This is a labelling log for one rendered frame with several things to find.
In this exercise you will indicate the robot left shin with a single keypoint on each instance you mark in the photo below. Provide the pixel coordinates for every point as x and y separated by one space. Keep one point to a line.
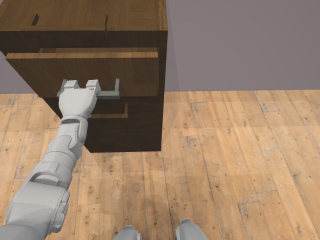
129 227

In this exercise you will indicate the cabinet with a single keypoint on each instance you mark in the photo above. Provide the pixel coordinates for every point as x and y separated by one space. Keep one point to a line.
129 24

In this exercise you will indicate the drawer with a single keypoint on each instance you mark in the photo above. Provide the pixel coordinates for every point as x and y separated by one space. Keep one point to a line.
135 67

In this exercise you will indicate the handle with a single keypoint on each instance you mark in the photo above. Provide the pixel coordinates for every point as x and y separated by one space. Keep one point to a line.
101 95
105 117
64 31

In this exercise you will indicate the robot left upper arm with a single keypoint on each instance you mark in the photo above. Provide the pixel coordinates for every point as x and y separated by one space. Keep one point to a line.
39 210

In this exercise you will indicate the robot left forearm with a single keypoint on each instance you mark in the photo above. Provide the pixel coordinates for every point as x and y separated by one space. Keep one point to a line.
60 159

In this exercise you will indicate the left robot hand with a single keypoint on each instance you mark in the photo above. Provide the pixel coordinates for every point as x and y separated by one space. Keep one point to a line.
79 101

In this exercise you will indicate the robot right thigh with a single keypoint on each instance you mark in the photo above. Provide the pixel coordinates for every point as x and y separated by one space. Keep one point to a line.
189 231

